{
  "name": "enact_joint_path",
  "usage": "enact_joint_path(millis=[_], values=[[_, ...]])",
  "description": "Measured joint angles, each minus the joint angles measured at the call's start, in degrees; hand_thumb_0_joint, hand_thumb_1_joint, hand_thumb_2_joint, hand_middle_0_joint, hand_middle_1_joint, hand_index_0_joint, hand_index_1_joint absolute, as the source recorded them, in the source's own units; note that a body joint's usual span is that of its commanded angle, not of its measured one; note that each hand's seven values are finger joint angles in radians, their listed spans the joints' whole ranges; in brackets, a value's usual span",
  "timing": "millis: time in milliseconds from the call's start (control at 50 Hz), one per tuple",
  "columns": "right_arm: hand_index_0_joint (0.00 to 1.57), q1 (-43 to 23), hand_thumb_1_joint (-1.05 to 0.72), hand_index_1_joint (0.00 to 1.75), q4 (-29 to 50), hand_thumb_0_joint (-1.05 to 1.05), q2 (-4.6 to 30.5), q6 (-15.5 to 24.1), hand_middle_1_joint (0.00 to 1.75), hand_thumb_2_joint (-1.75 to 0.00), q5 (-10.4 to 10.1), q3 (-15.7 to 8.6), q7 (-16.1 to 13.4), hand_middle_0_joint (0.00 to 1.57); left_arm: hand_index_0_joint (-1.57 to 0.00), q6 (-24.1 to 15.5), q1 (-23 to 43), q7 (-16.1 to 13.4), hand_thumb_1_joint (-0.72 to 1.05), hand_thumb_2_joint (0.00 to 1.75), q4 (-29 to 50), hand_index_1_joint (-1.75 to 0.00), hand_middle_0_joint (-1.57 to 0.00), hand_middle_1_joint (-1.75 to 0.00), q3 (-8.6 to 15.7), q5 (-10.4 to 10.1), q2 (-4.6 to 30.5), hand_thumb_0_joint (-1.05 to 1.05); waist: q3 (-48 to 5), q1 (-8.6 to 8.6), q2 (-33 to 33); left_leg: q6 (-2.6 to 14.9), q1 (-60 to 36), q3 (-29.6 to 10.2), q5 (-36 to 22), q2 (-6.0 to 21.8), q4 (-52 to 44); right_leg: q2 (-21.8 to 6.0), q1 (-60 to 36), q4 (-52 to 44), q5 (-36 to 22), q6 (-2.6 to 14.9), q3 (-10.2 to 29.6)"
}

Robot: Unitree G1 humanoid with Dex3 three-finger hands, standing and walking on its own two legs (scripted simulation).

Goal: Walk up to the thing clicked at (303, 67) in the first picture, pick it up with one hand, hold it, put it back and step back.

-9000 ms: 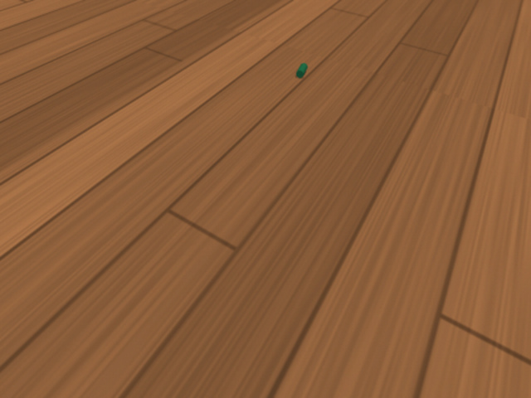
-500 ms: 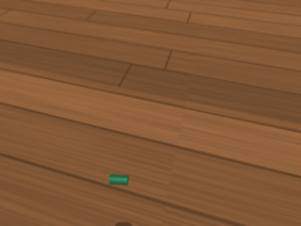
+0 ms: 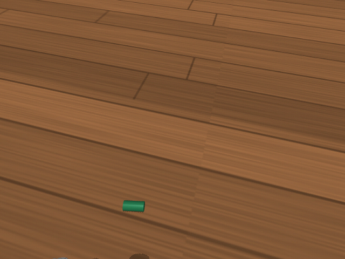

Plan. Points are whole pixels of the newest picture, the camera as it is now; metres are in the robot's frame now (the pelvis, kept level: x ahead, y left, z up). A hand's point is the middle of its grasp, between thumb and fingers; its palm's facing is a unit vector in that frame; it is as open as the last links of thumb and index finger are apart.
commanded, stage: stand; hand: left
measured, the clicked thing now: (133, 205) +0.48 +0.22 -0.76
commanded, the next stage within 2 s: none
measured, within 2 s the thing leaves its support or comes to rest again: neither
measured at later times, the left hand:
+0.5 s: hand out of the picture +0.07 +0.25 -0.16, palm faces -0.01 -0.94 -0.34, open 7.4 cm
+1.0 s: hand out of the picture +0.07 +0.25 -0.16, palm faces -0.02 -0.94 -0.34, open 7.4 cm
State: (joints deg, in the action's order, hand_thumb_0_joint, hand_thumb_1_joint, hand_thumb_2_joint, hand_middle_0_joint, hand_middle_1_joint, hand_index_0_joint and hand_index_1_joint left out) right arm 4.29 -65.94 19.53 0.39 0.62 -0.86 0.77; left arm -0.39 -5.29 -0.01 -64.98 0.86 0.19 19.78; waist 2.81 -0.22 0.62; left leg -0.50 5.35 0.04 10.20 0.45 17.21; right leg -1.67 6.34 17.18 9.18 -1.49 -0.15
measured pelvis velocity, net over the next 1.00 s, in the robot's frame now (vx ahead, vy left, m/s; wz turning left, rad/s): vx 0.00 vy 0.00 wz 0.01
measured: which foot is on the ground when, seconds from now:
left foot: down 0.00-1.00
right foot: down 0.00-1.00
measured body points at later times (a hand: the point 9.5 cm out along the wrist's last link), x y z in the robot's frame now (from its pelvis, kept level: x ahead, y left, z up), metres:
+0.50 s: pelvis +0.00 +0.00 +0.00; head +0.01 +0.00 +0.45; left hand +0.07 +0.30 -0.14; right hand +0.07 -0.31 -0.13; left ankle -0.01 +0.12 -0.75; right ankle +0.00 -0.13 -0.75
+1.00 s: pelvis +0.00 +0.00 +0.00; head +0.02 +0.00 +0.45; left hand +0.07 +0.30 -0.14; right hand +0.07 -0.31 -0.13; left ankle -0.01 +0.12 -0.75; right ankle +0.00 -0.13 -0.75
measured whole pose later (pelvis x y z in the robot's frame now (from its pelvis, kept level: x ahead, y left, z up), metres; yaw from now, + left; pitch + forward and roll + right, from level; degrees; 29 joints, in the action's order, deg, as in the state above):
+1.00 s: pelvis +0.00 +0.00 +0.00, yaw +0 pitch -1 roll +0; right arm 6.4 -65.6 19.9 0.3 0.7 -0.4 0.7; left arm -0.4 -6.7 0.0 -64.7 0.0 0.3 20.2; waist 2.5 -0.1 0.4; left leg -0.8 5.3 -0.3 10.5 0.7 17.3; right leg -1.5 6.2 17.3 9.7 -1.2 -0.5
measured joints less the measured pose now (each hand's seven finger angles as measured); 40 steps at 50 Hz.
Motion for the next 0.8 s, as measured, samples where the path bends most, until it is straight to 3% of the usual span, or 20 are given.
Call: enact_joint_path(millis=[800], values=[[0.20, 2.0, -0.91, 0.30, 0.1, 0.01, 0.3, -0.2, 0.30, -0.90, 0.1, 0.5, 0.1, 0.20, -0.20, -0.1, -1.2, 0.1, 0.91, 0.90, 0.3, -0.30, -0.21, -0.30, -0.9, 0.1, 0.4, 0.00, -0.4, 0.07, -0.2, -0.29, 0.4, -0.3, 0.0, 0.3, 0.2, 0.3, 0.3, 0.2, 0.1, 0.35, -0.3]])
